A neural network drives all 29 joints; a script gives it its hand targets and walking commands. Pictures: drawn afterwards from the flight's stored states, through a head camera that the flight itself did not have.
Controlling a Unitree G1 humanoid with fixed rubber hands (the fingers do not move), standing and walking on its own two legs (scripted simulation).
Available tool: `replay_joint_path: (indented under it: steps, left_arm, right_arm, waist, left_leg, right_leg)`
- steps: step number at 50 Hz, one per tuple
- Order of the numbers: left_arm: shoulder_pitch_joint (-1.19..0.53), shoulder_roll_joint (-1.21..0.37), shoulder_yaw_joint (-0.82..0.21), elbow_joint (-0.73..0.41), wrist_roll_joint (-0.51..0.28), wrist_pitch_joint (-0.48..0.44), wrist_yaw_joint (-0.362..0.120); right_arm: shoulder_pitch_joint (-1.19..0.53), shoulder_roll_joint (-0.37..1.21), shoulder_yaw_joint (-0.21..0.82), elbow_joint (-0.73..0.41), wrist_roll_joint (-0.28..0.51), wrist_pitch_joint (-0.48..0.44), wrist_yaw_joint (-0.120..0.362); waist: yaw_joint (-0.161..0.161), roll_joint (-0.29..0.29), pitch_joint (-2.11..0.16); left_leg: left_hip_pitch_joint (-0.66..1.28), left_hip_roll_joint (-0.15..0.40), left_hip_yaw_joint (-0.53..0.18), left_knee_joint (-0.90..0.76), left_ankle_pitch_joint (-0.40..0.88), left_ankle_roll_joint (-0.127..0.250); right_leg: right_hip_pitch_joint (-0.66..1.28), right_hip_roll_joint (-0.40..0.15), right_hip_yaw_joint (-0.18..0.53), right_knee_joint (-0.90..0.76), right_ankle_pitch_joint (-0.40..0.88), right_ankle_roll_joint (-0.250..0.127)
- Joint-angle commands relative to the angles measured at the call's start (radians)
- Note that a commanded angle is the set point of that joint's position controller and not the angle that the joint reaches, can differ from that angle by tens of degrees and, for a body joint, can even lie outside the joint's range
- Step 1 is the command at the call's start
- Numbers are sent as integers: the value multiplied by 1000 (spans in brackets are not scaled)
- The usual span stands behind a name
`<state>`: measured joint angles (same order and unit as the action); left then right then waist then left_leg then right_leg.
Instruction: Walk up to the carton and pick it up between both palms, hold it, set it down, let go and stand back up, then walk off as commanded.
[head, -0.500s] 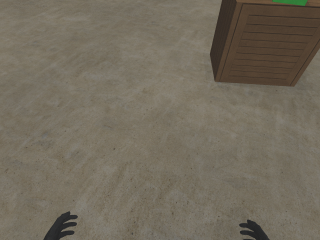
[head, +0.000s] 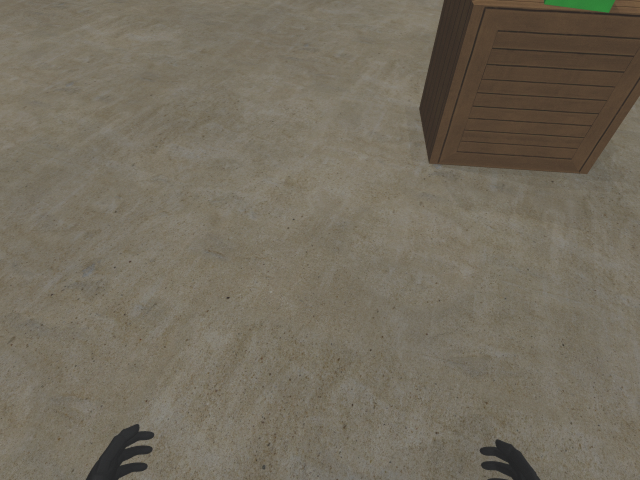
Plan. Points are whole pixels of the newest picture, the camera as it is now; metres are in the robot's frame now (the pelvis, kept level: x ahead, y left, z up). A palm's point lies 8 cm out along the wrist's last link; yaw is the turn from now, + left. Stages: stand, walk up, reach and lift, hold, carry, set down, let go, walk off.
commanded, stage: stand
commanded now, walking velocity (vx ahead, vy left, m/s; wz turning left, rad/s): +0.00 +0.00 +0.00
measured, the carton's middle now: out of the picture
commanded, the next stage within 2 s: walk up in 0.46 s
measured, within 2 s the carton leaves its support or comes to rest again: neither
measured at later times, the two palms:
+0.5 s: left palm out of the picture +0.13 +0.27 -0.08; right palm out of the picture +0.13 -0.26 -0.08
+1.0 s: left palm (152, 444) +0.20 +0.22 -0.07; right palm out of the picture +0.06 -0.42 -0.08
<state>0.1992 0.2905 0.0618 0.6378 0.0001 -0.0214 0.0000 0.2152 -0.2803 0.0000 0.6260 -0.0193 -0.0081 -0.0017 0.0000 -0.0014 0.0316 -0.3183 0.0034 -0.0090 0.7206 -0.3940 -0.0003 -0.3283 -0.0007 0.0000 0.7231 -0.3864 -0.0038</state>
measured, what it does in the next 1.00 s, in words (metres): steps on the spot: right foot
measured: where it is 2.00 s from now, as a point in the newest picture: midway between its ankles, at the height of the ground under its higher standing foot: outside the picture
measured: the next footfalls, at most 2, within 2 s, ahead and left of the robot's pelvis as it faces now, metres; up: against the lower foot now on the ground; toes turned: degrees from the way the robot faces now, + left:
right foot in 1.00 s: +0.17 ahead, -0.21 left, +0.00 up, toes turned -8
left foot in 1.70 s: +0.34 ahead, -0.12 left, +0.00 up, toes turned -3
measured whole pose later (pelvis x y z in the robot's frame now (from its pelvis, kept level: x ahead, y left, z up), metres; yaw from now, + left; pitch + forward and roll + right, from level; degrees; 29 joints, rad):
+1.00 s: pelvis +0.03 -0.09 -0.01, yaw -6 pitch +0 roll +3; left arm 0.20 0.45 0.14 0.68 0.00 0.01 -0.13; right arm 0.38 -0.46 0.00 0.71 -0.02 -0.08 -0.01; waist 0.00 -0.06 0.02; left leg -0.21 0.13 0.05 0.66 -0.45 0.01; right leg -0.54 -0.04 0.00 0.81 -0.40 -0.02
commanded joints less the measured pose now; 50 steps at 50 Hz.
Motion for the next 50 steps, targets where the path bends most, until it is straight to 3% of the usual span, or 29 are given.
replay_joint_path:
  steps: [1,7,9,13,14,18,19,20,21,22,24,25,26,28,32,33,34,35,37,38,40,42,43,45,46,47,48,49,50]
  left_arm:
    - [-41,223,53,-29,22,-42,6]
    - [-78,253,59,-29,24,-51,6]
    - [-53,265,64,-12,23,-47,9]
    - [-67,223,54,-25,19,-45,6]
    - [-41,223,48,-8,19,-46,7]
    - [-69,221,52,-6,21,-41,7]
    - [-47,240,59,-6,21,-45,4]
    - [-47,245,55,1,24,-49,3]
    - [-67,250,62,-2,24,-47,9]
    - [-50,235,57,6,23,-45,7]
    - [-45,232,52,4,16,-41,6]
    - [-44,235,54,3,16,-41,9]
    - [-51,236,57,9,19,-43,8]
    - [-66,242,54,9,28,-48,10]
    - [-78,231,49,17,25,-43,9]
    - [-30,335,85,-54,58,-25,-46]
    - [-128,309,91,-88,61,-12,-68]
    - [-168,311,90,-119,76,-7,-77]
    - [-148,331,98,-97,70,-9,-91]
    - [-145,323,102,-83,63,-12,-104]
    - [-124,308,98,-78,54,-17,-123]
    - [-145,307,97,-83,50,-15,-137]
    - [-146,316,98,-79,49,-15,-141]
    - [-133,320,107,-68,38,-14,-149]
    - [-109,326,107,-50,31,-16,-154]
    - [-27,333,119,-33,29,-17,-154]
    - [67,331,128,7,20,-19,-149]
    - [250,352,145,74,17,-30,-127]
    - [381,431,175,97,28,-43,-98]
  right_arm:
    - [-71,-259,-98,-33,-3,-58,-11]
    - [-59,-248,-98,-32,-1,-53,-12]
    - [-52,-248,-94,-31,2,-54,-15]
    - [-42,-258,-98,-18,-5,-59,-19]
    - [-52,-257,-92,-12,-6,-59,-15]
    - [-66,-248,-95,-22,-6,-60,-18]
    - [-52,-254,-91,-14,1,-60,-14]
    - [-62,-267,-97,-11,1,-60,-17]
    - [-51,-242,-92,-6,-3,-60,-18]
    - [-38,-262,-95,3,-6,-59,-14]
    - [-46,-269,-95,9,-5,-56,-15]
    - [-35,-258,-91,2,-2,-55,-15]
    - [-52,-259,-89,10,-1,-49,-17]
    - [-46,-237,-91,-1,1,-55,-14]
    - [-63,-241,-84,12,-9,-60,-11]
    - [140,-424,-155,73,-20,-92,-9]
    - [241,-501,-185,105,-35,-106,-8]
    - [248,-549,-203,94,-44,-113,-14]
    - [187,-506,-197,73,-31,-126,-26]
    - [174,-479,-192,68,-28,-132,-32]
    - [155,-448,-174,64,-34,-141,-35]
    - [125,-480,-176,37,-27,-141,-35]
    - [101,-480,-174,41,-25,-144,-33]
    - [63,-497,-170,29,-19,-143,-31]
    - [19,-500,-169,18,-27,-140,-25]
    - [-34,-505,-165,12,-24,-136,-19]
    - [-45,-490,-154,26,-23,-129,-18]
    - [-50,-432,-132,24,-32,-125,-18]
    - [2,-321,-93,12,-24,-118,-15]
  waist:
    - [15,20,-124]
    - [0,-26,-139]
    - [-6,10,-142]
    - [8,-13,-110]
    - [6,20,-143]
    - [11,12,-125]
    - [13,44,-135]
    - [18,20,-118]
    - [-1,-5,-110]
    - [1,31,-110]
    - [14,20,-108]
    - [-1,44,-132]
    - [12,24,-101]
    - [-13,-23,-108]
    - [0,15,-92]
    - [-55,-35,-118]
    - [-111,123,-50]
    - [-133,176,8]
    - [-83,70,7]
    - [-63,44,-1]
    - [-54,50,-72]
    - [-49,103,-72]
    - [-45,161,-47]
    - [-25,194,-31]
    - [-5,220,-36]
    - [53,236,-50]
    - [109,186,-83]
    - [191,13,-152]
    - [242,-265,-199]
  left_leg:
    - [35,81,-57,-92,315,72]
    - [43,72,-61,-76,328,75]
    - [66,86,-67,-84,342,74]
    - [18,98,-95,-107,322,90]
    - [44,97,-91,-111,335,88]
    - [19,102,-104,-121,321,94]
    - [18,104,-104,-125,330,93]
    - [16,89,-85,-116,322,83]
    - [33,82,-69,-99,333,75]
    - [46,83,-72,-94,363,75]
    - [40,94,-91,-120,337,82]
    - [53,103,-94,-115,356,85]
    - [47,90,-81,-112,340,78]
    - [56,83,-67,-101,314,74]
    - [44,91,-94,-122,272,82]
    - [195,183,-237,-205,-199,176]
    - [358,332,-488,-418,-494,256]
    - [389,470,-660,-522,-569,319]
    - [361,467,-589,-498,-426,309]
    - [334,431,-529,-473,-339,286]
    - [325,358,-384,-446,-193,244]
    - [319,352,-306,-413,-111,247]
    - [268,341,-260,-419,-125,234]
    - [185,325,-178,-410,-131,217]
    - [121,289,-117,-396,-135,206]
    - [-2,272,-63,-369,-147,183]
    - [-80,246,11,-248,-74,156]
    - [-154,189,56,87,120,113]
    - [-371,81,108,383,-68,67]
  right_leg:
    - [55,-81,87,-97,281,-78]
    - [51,-100,111,-102,337,-85]
    - [59,-100,116,-107,362,-83]
    - [68,-84,86,-78,341,-74]
    - [84,-90,98,-84,337,-73]
    - [67,-74,67,-68,305,-68]
    - [77,-71,71,-61,313,-73]
    - [85,-80,75,-82,306,-76]
    - [49,-83,97,-88,327,-78]
    - [47,-96,100,-90,344,-79]
    - [63,-83,78,-93,340,-75]
    - [63,-94,96,-83,324,-78]
    - [47,-94,104,-116,315,-86]
    - [60,-110,122,-137,319,-89]
    - [27,-100,115,-120,246,-82]
    - [-203,-69,169,-26,-147,-112]
    - [-500,5,34,188,-246,-68]
    - [-660,-34,90,350,-199,-51]
    - [-625,-79,123,391,-103,-14]
    - [-573,-97,133,386,-63,-6]
    - [-490,-102,113,311,-23,0]
    - [-468,-112,97,241,-2,5]
    - [-435,-118,82,211,27,10]
    - [-327,-114,43,115,34,6]
    - [-235,-102,19,63,21,2]
    - [-57,-88,-6,24,86,-3]
    - [131,-42,-60,-51,113,-9]
    - [331,-10,2,-140,103,-13]
    - [504,-57,133,-227,-31,11]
